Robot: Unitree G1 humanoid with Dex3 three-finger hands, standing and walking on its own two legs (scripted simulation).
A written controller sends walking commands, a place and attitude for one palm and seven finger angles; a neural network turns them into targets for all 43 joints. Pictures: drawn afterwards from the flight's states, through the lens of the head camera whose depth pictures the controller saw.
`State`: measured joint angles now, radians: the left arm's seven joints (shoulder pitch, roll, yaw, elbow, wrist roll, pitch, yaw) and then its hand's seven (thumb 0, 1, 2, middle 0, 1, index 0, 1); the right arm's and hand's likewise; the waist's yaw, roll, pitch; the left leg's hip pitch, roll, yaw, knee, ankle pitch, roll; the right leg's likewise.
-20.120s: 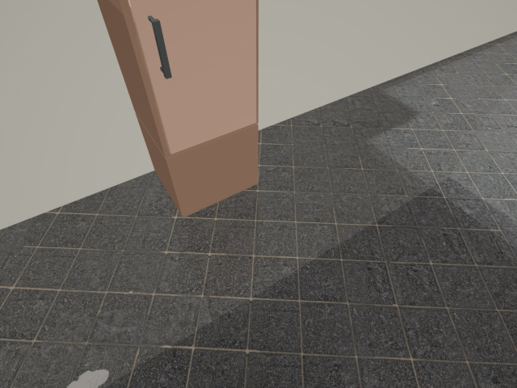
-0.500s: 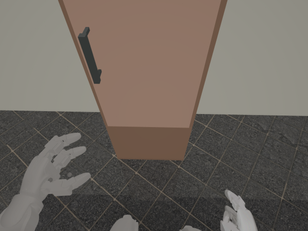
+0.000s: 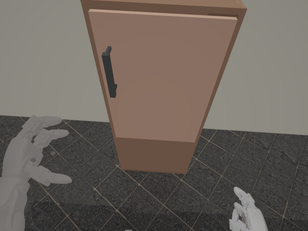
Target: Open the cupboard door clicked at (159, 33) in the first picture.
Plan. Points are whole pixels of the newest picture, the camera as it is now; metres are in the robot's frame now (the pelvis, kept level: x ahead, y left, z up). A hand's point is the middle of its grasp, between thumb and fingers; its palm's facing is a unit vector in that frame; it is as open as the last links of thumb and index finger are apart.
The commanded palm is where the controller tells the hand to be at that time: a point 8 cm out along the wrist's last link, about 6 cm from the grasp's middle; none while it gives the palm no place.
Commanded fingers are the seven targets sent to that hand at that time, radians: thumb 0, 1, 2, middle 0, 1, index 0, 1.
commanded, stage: raise the hand with hooked fingers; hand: left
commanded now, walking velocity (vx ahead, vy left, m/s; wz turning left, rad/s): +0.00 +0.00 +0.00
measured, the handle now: (111, 73) +0.56 +0.19 +0.10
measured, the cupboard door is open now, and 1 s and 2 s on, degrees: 0 0 0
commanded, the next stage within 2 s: move the hooked fingers beside the handle in 0.82 s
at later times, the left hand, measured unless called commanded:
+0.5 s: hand (51, 134) +0.30 +0.27 +0.11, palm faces +0.00 -1.00 -0.01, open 14.0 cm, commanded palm +0.26 +0.32 +0.12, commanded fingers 0.00 -0.50 0.30 -0.30 -1.20 -0.30 -1.20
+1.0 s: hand (57, 133) +0.30 +0.25 +0.12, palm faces +0.04 -1.00 -0.01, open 14.0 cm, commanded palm +0.27 +0.30 +0.12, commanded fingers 0.00 -0.50 0.30 -0.30 -1.20 -0.30 -1.20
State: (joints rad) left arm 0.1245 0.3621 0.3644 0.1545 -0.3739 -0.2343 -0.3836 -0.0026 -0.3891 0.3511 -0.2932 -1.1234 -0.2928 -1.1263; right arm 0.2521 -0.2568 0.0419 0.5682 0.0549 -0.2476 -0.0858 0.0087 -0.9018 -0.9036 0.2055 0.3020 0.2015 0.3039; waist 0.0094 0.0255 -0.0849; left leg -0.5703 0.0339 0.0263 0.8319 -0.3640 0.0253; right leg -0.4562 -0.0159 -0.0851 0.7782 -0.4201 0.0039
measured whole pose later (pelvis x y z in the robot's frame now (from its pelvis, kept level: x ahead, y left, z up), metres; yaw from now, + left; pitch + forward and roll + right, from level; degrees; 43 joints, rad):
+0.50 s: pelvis +0.00 +0.00 +0.01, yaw +0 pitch +4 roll -2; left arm -0.10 0.45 0.42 0.39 -0.36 -0.09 -0.50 -0.01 -0.50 0.30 -0.30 -1.20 -0.30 -1.20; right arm 0.29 -0.29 0.06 0.59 0.06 -0.20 -0.10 0.01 -0.90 -0.90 0.21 0.30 0.20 0.30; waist 0.00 0.03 -0.05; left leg -0.47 0.03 0.04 0.71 -0.31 0.03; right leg -0.37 -0.02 -0.07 0.66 -0.36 0.00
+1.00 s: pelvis +0.00 -0.02 +0.01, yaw +0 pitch +4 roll -1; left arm -0.11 0.42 0.43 0.41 -0.36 -0.13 -0.48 -0.01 -0.50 0.30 -0.30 -1.20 -0.30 -1.20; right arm 0.27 -0.28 0.06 0.59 0.06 -0.19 -0.10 0.01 -0.90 -0.90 0.21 0.30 0.20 0.30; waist 0.01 0.04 -0.05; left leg -0.47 0.04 0.03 0.70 -0.30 0.00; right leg -0.37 0.00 -0.08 0.68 -0.38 -0.02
